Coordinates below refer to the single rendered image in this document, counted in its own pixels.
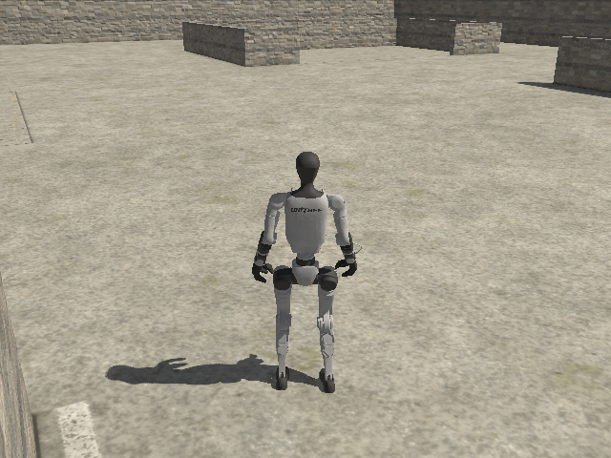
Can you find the robot left hand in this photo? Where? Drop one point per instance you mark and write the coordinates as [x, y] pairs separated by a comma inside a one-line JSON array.
[[257, 269]]

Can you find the robot left forearm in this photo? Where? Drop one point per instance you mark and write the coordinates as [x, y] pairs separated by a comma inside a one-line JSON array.
[[262, 252]]

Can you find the left robot upper arm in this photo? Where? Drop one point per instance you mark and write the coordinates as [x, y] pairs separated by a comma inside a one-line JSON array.
[[275, 203]]

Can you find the robot head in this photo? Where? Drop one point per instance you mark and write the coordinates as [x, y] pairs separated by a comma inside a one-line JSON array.
[[307, 165]]

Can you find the robot right hand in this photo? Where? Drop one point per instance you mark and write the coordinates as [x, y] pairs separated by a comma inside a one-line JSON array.
[[352, 267]]

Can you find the robot right forearm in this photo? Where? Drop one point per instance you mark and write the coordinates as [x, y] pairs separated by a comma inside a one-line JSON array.
[[348, 251]]

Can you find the left robot shin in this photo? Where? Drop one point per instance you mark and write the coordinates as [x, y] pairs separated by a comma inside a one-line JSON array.
[[282, 343]]

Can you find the right robot upper arm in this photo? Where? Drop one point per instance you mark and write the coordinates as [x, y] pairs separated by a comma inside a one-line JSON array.
[[337, 204]]

